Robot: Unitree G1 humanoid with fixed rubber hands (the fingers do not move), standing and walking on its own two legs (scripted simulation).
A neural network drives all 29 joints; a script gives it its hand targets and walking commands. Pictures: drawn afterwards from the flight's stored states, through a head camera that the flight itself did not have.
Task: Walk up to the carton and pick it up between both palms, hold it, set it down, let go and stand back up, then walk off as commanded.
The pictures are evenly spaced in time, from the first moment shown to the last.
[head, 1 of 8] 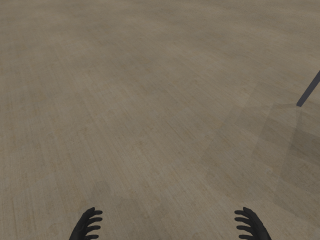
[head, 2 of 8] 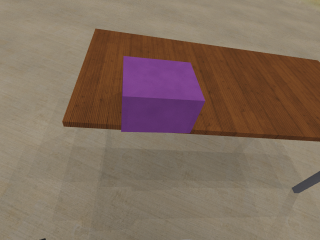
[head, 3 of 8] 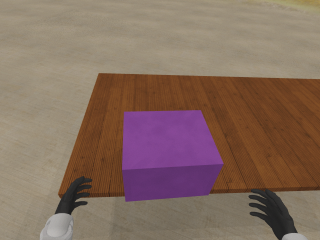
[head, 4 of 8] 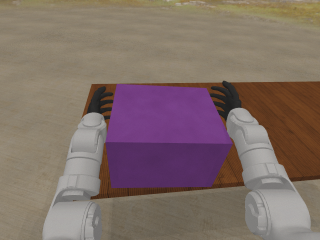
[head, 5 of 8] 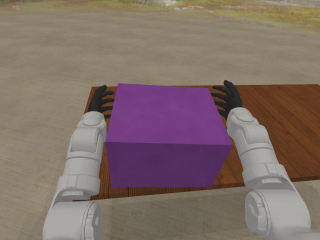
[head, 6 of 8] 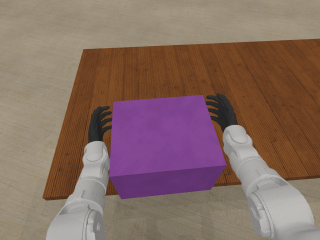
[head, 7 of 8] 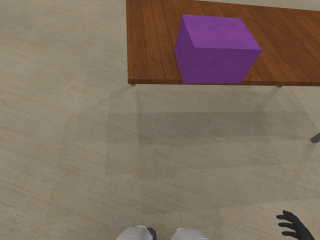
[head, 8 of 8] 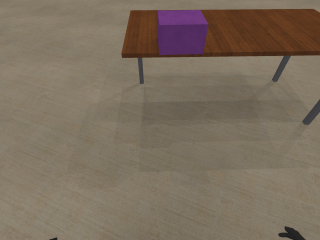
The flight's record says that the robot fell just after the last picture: no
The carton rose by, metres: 0.14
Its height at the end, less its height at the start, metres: +0.00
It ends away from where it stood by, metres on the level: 0.02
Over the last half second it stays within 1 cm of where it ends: yes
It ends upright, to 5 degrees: yes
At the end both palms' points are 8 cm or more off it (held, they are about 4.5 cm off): yes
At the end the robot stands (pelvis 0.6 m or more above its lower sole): yes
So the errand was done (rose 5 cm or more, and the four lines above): yes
